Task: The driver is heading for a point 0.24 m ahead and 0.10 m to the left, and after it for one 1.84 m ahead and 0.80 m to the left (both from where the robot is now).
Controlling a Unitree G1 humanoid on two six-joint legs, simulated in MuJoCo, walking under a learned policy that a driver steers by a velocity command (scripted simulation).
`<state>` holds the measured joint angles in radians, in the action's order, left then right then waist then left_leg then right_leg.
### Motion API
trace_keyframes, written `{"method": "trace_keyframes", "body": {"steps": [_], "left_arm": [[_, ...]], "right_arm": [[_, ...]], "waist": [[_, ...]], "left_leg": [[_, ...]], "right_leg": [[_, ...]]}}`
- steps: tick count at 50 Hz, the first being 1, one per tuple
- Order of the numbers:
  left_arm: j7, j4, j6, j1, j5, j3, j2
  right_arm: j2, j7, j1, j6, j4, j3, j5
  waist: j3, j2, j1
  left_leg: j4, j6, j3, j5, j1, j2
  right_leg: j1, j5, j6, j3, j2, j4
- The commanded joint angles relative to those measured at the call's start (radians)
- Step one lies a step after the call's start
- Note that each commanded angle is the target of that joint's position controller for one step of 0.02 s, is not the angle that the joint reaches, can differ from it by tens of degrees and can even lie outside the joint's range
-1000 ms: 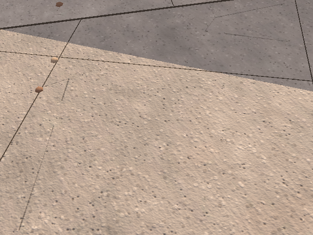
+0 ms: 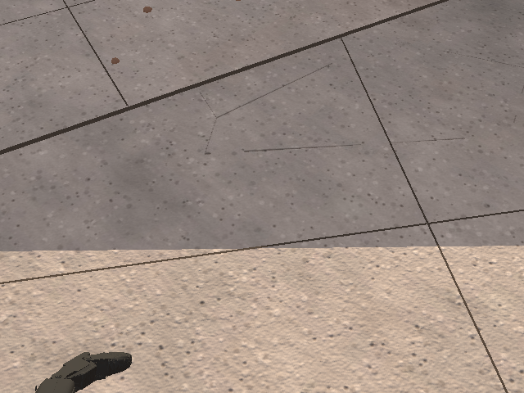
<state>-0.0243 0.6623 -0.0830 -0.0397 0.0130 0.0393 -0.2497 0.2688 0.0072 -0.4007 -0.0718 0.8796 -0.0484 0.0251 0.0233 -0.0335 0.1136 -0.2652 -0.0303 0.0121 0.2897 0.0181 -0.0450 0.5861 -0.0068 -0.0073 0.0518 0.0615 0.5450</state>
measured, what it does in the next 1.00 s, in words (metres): walks ahead, turning left: right foot, then left foot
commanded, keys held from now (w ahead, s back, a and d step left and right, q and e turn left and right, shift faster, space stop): w+q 0.02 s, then q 0.98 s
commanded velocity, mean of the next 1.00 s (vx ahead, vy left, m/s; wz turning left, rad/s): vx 0.13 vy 0.00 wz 0.51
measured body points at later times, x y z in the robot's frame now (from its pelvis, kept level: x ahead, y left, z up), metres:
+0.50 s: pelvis +0.16 -0.01 -0.01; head +0.20 +0.01 +0.44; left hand +0.20 +0.30 -0.12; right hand +0.41 -0.22 -0.09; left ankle +0.20 +0.12 -0.73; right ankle +0.17 -0.14 -0.74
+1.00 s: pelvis +0.20 -0.02 -0.01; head +0.23 -0.01 +0.44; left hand +0.16 +0.30 -0.10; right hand +0.50 -0.16 -0.10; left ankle +0.18 +0.11 -0.72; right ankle +0.27 -0.11 -0.74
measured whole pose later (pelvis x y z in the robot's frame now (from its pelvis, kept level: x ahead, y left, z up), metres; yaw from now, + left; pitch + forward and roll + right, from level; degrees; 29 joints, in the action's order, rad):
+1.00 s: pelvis +0.20 -0.02 -0.01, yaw +34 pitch +2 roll -1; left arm 0.00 0.76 -0.01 -0.14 -0.02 0.07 -0.29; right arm 0.33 -0.02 -0.15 0.05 0.60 -0.09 0.02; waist 0.03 0.05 0.01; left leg -0.71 -0.01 0.18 0.37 0.46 -0.11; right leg 0.30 0.26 0.01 0.04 -0.03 0.53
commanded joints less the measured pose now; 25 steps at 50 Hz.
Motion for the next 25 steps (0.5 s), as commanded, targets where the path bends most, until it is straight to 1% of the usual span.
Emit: {"method": "trace_keyframes", "body": {"steps": [1, 2, 3, 4, 5, 6, 7, 8, 9, 10, 11, 12, 14, 17, 19, 21, 23, 24, 25], "left_arm": [[-0.009, -0.085, -0.032, 0.047, 0.005, 0.034, -0.107], [-0.004, -0.065, -0.036, -0.026, -0.002, 0.047, -0.13], [0.005, -0.036, -0.04, -0.143, -0.02, 0.067, -0.175], [0.018, -0.023, -0.039, -0.304, -0.048, 0.087, -0.257], [0.018, -0.021, -0.019, -0.316, -0.055, 0.09, -0.302], [0.018, -0.032, -0.004, -0.311, -0.041, 0.073, -0.212], [0.023, -0.036, 0.003, -0.261, -0.03, 0.055, -0.157], [0.024, -0.029, 0.008, -0.207, -0.024, 0.045, -0.129], [0.023, -0.024, 0.011, -0.159, -0.02, 0.039, -0.109], [0.022, -0.018, 0.011, -0.118, -0.026, 0.04, -0.111], [0.021, -0.013, 0.007, -0.088, -0.035, 0.045, -0.121], [0.023, -0.009, 0.004, -0.065, -0.038, 0.051, -0.133], [0.033, 0.003, 0.001, -0.048, -0.037, 0.061, -0.156], [0.048, 0.016, 0.014, -0.034, -0.025, 0.067, -0.171], [0.05, 0.03, 0.025, -0.045, -0.016, 0.072, -0.188], [0.045, 0.042, 0.037, -0.06, -0.003, 0.079, -0.209], [0.04, 0.05, 0.047, -0.066, 0.011, 0.086, -0.226], [0.04, 0.054, 0.052, -0.06, 0.019, 0.087, -0.228], [0.04, 0.064, 0.056, -0.076, 0.024, 0.085, -0.215]], "right_arm": [[0.193, -0.014, 0.0, 0.006, -0.041, -0.047, 0.004], [0.193, -0.017, 0.022, 0.011, -0.044, -0.046, 0.003], [0.172, -0.018, 0.029, 0.012, -0.053, -0.039, -0.003], [0.114, -0.02, 0.063, 0.007, -0.103, -0.018, -0.028], [0.019, -0.018, -0.114, -0.006, -0.113, 0.011, -0.022], [0.13, -0.019, -0.096, -0.004, -0.094, -0.015, 0.0], [0.171, -0.022, -0.006, 0.006, -0.111, -0.032, 0.013], [0.16, -0.027, 0.035, 0.019, -0.117, -0.035, 0.005], [0.15, -0.029, 0.049, 0.037, -0.121, -0.04, -0.005], [0.126, -0.03, 0.034, 0.059, -0.124, -0.041, -0.003], [0.102, -0.031, 0.029, 0.078, -0.131, -0.038, -0.001], [0.085, -0.032, 0.035, 0.09, -0.146, -0.036, -0.003], [0.079, -0.03, 0.069, 0.1, -0.176, -0.036, -0.012], [0.076, -0.01, 0.13, 0.099, -0.209, -0.034, -0.015], [0.087, 0.004, 0.179, 0.103, -0.236, -0.038, -0.015], [0.106, 0.016, 0.221, 0.112, -0.267, -0.046, -0.015], [0.12, 0.024, 0.24, 0.121, -0.291, -0.056, -0.015], [0.12, 0.026, 0.23, 0.123, -0.294, -0.06, -0.016], [0.133, 0.022, 0.209, 0.122, -0.291, -0.068, -0.018]], "waist": [[0.009, 0.131, -0.068], [-0.022, 0.132, -0.117], [-0.114, 0.122, -0.172], [-0.278, 0.015, -0.237], [-0.439, -0.267, -0.157], [-0.448, -0.184, -0.19], [-0.304, -0.126, -0.19], [-0.228, -0.069, -0.163], [-0.163, -0.061, -0.134], [-0.124, -0.081, -0.099], [-0.103, -0.093, -0.08], [-0.088, -0.098, -0.068], [-0.086, -0.087, -0.066], [-0.105, -0.073, -0.082], [-0.099, -0.068, -0.1], [-0.087, -0.067, -0.112], [-0.079, -0.072, -0.112], [-0.079, -0.067, -0.099], [-0.087, -0.048, -0.088]], "left_leg": [[-0.012, -0.14, 0.207, -0.361, 0.026, 0.273], [-0.102, -0.114, 0.189, -0.487, 0.034, 0.244], [-0.262, -0.074, 0.151, -0.556, 0.086, 0.18], [-0.566, -0.019, 0.103, -0.325, 0.283, 0.099], [-0.882, 0.042, 0.052, 0.369, 0.603, -0.016], [-1.005, 0.057, 0.134, 0.375, 0.661, 0.03], [-1.036, 0.067, 0.108, 0.322, 0.717, 0.062], [-1.009, 0.08, 0.079, 0.265, 0.707, 0.097], [-0.968, 0.088, 0.07, 0.219, 0.673, 0.12], [-0.935, 0.095, 0.062, 0.188, 0.596, 0.137], [-0.914, 0.103, 0.039, 0.154, 0.545, 0.132], [-0.876, 0.11, 0.031, 0.125, 0.532, 0.133], [-0.779, 0.106, 0.028, 0.036, 0.522, 0.142], [-0.615, 0.084, 0.006, -0.114, 0.456, 0.142], [-0.54, 0.071, -0.012, -0.132, 0.435, 0.135], [-0.482, 0.053, -0.026, -0.088, 0.432, 0.128], [-0.409, 0.027, -0.045, -0.044, 0.416, 0.114], [-0.337, 0.011, -0.063, -0.073, 0.378, 0.098], [-0.254, -0.012, -0.075, -0.143, 0.304, 0.071]], "right_leg": [[-0.108, 0.048, 0.02, -0.014, -0.037, -0.068], [-0.223, 0.036, 0.043, -0.028, -0.053, -0.117], [-0.423, -0.042, 0.076, -0.024, -0.031, -0.123], [-0.722, -0.3, 0.146, 0.142, 0.165, -0.04], [-1.005, -0.491, 0.319, 0.478, 0.429, -0.037], [-0.947, -0.423, 0.325, 0.507, 0.399, -0.08], [-0.838, -0.46, 0.288, 0.333, 0.354, -0.086], [-0.715, -0.473, 0.257, 0.231, 0.301, -0.111], [-0.594, -0.44, 0.241, 0.163, 0.267, -0.148], [-0.473, -0.391, 0.23, 0.101, 0.245, -0.2], [-0.391, -0.366, 0.235, 0.06, 0.236, -0.243], [-0.354, -0.356, 0.246, 0.026, 0.239, -0.273], [-0.346, -0.337, 0.251, -0.028, 0.246, -0.299], [-0.363, -0.279, 0.233, -0.115, 0.233, -0.303], [-0.391, -0.23, 0.221, -0.14, 0.241, -0.29], [-0.429, -0.18, 0.208, -0.141, 0.261, -0.256], [-0.464, -0.145, 0.185, -0.136, 0.279, -0.201], [-0.469, -0.129, 0.16, -0.148, 0.271, -0.155], [-0.454, -0.101, 0.122, -0.174, 0.242, -0.08]]}}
